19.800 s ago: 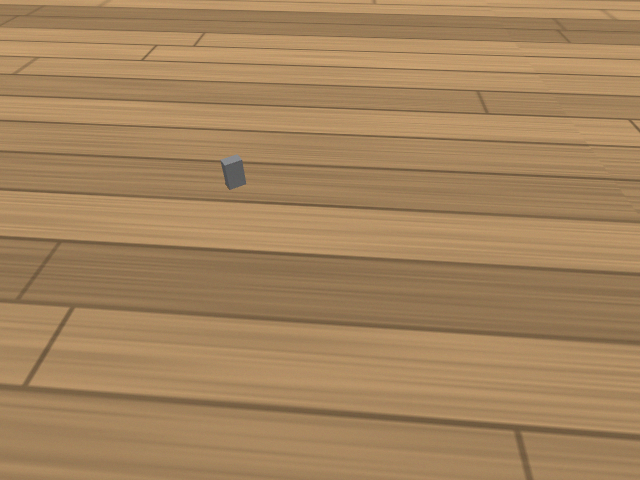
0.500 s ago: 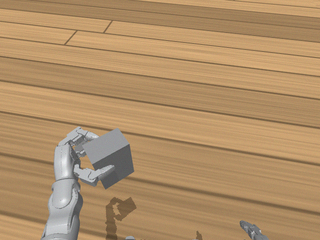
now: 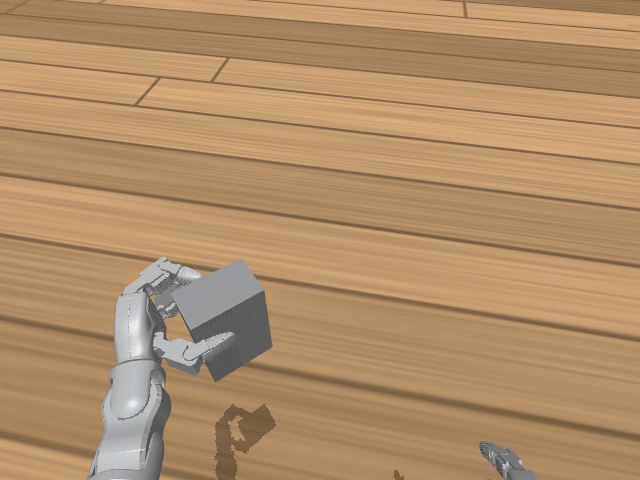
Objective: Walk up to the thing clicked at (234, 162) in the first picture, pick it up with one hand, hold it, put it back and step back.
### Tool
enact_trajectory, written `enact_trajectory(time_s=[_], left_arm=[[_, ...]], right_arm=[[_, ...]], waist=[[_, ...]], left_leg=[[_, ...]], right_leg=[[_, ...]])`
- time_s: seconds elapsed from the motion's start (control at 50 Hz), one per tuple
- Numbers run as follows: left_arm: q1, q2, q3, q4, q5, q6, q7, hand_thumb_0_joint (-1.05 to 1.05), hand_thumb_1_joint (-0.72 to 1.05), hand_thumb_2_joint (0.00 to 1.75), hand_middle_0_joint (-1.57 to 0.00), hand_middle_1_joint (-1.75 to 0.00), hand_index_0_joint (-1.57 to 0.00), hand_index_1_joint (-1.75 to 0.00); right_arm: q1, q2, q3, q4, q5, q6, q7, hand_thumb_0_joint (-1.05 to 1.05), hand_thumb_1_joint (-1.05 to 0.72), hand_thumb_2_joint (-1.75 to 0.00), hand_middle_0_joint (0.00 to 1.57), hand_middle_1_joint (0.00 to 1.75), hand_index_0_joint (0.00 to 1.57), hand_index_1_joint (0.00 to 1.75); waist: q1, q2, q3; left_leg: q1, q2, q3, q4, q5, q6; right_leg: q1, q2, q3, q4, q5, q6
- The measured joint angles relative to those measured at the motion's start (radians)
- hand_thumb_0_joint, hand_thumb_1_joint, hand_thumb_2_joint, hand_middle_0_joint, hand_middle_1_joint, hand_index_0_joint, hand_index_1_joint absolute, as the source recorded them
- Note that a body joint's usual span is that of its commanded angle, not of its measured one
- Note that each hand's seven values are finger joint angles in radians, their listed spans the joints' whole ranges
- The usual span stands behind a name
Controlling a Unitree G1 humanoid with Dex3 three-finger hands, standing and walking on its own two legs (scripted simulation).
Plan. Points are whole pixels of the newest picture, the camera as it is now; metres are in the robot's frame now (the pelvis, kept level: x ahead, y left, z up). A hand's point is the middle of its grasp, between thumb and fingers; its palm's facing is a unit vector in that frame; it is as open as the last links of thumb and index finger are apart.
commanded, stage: hold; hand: left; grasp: from the side
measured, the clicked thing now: (227, 323) +0.33 +0.14 +0.01
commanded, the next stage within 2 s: none
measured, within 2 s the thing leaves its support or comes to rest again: neither
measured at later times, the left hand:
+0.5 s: hand (190, 314) +0.32 +0.17 +0.06, palm faces +0.20 -0.98 -0.02, open 9.8 cm
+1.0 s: hand (186, 314) +0.32 +0.18 +0.06, palm faces +0.21 -0.98 -0.02, open 9.8 cm
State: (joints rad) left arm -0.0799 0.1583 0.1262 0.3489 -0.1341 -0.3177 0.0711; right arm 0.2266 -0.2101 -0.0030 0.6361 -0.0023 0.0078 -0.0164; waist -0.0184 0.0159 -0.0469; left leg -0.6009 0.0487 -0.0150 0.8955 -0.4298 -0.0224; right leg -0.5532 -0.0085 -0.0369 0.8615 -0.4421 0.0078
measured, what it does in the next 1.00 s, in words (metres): stands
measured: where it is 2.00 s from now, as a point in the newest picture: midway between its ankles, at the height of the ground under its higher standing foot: outside the picture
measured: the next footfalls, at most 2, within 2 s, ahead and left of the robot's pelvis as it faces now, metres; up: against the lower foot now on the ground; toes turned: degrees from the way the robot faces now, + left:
none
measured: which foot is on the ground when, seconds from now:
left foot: down 0.00-1.00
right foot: down 0.00-1.00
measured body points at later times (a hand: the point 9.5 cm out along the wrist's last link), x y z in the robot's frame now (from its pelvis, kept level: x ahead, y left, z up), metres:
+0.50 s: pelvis -0.01 +0.00 +0.01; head +0.03 +0.01 +0.45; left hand +0.30 +0.22 +0.06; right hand +0.13 -0.24 -0.10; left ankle +0.01 +0.13 -0.70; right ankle -0.01 -0.13 -0.70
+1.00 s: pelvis +0.00 +0.00 +0.01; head +0.04 +0.01 +0.45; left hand +0.30 +0.23 +0.06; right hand +0.13 -0.24 -0.10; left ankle +0.01 +0.13 -0.70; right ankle -0.01 -0.13 -0.70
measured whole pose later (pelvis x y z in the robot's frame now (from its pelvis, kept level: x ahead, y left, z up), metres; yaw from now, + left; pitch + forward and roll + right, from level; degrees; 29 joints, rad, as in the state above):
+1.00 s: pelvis +0.00 +0.00 +0.01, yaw +0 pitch +6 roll -1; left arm -0.09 0.15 0.12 0.37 -0.13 -0.34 0.08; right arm 0.22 -0.21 -0.01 0.65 0.00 -0.01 -0.01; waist -0.01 0.01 -0.03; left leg -0.56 0.04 -0.01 0.86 -0.41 -0.02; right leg -0.51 -0.01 -0.04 0.82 -0.42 0.01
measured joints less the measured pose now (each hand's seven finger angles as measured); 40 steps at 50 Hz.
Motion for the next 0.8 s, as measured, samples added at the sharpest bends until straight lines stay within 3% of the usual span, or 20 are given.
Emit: enact_trajectory(time_s=[0.8], left_arm=[[-0.001,-0.014,-0.012,0.008,0.010,-0.003,0.007,0.00,-0.53,0.97,-0.89,-1.21,-0.90,-1.18]], right_arm=[[-0.004,0.001,-0.005,0.011,0.000,-0.015,0.004,0.01,-0.94,-0.91,0.20,0.29,0.20,0.30]], waist=[[0.002,-0.002,0.018]], left_leg=[[0.043,-0.004,0.005,-0.045,0.028,0.004]], right_leg=[[0.041,-0.003,0.004,-0.044,0.029,0.004]])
